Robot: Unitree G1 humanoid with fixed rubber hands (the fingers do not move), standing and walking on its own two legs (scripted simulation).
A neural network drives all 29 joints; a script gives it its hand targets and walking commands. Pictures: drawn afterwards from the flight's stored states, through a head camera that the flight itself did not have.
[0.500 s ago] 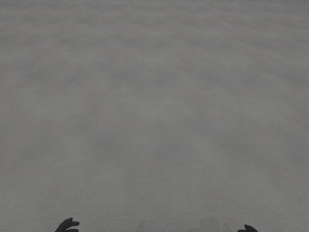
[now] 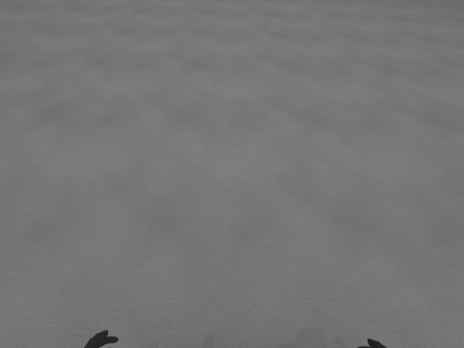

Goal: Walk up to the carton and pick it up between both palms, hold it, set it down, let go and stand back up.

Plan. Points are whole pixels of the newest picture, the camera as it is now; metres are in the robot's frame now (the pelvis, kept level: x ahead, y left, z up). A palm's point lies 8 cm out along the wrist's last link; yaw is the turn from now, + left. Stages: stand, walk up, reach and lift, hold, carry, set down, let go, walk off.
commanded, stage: walk up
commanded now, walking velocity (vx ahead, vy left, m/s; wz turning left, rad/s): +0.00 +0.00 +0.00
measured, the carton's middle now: out of the picture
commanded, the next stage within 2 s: none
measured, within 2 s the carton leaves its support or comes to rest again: neither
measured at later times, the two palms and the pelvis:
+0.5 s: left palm out of the picture +0.18 +0.16 -0.09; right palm out of the picture -0.05 -0.42 -0.08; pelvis -0.03 -0.08 +0.00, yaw -22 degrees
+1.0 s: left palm (247, 320) +0.23 -0.02 -0.09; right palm out of the picture -0.25 -0.42 -0.08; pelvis -0.07 -0.14 +0.00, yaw -49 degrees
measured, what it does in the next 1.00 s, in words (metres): steps to the right, turning right: right foot, then left foot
